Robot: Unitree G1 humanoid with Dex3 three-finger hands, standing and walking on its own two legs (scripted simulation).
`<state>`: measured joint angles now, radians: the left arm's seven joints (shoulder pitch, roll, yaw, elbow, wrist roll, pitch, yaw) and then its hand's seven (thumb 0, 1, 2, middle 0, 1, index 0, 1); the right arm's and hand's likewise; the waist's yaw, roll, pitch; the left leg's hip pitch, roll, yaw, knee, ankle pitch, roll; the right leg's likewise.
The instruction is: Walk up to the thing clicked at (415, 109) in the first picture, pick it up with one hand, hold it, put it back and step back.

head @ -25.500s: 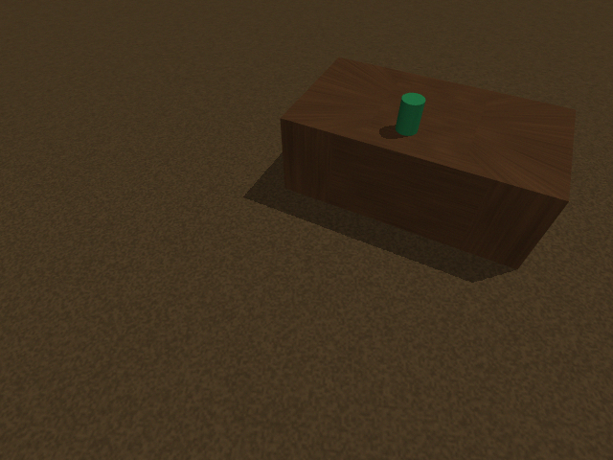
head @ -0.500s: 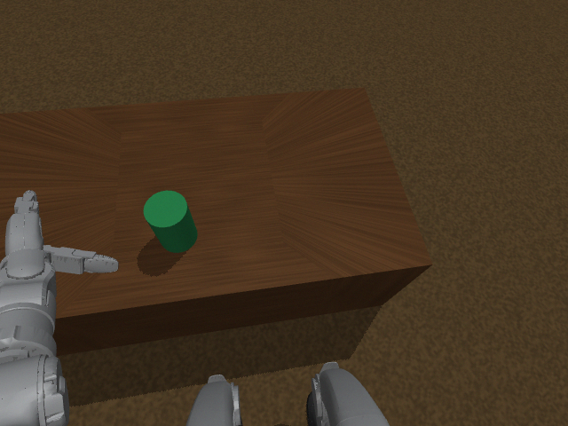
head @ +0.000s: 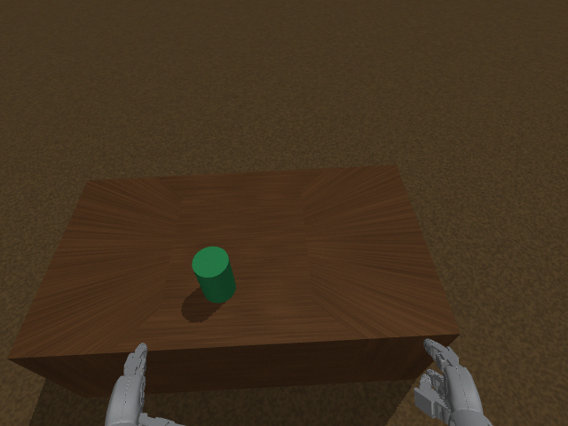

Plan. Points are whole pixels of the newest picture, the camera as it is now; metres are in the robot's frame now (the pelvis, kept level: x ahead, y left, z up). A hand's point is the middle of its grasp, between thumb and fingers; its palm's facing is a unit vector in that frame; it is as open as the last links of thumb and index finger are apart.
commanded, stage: home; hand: left
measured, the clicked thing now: (215, 275) +0.51 +0.19 -0.28
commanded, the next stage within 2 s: none
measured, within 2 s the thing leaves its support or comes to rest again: neither
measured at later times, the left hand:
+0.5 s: hand (176, 421) +0.16 +0.17 -0.08, palm faces +0.02 -0.95 -0.32, open 17.4 cm
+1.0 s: hand out of the picture +0.06 +0.24 -0.11, palm faces -0.01 -0.92 -0.39, open 17.5 cm
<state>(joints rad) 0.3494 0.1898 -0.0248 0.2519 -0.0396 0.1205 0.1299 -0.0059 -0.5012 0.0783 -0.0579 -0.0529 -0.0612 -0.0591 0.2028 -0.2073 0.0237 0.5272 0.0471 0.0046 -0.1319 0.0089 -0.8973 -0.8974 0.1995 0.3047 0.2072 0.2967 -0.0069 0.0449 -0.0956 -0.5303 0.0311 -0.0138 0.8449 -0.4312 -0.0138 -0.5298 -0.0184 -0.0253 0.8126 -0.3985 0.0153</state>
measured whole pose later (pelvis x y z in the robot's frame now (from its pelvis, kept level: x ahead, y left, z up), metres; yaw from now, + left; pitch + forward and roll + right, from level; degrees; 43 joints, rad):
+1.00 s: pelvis -0.01 -0.01 +0.04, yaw +1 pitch -3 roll +0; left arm 0.20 0.31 -0.01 0.98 0.04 0.00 0.03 0.00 -0.54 0.05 -0.05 -0.05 -0.06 -0.05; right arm 0.21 -0.31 -0.02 0.97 -0.03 0.03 -0.01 0.01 -0.90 -0.90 0.20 0.30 0.21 0.30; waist 0.00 0.04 0.03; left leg -0.16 0.01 -0.02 0.47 -0.25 -0.02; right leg -0.18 -0.04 -0.04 0.49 -0.25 0.01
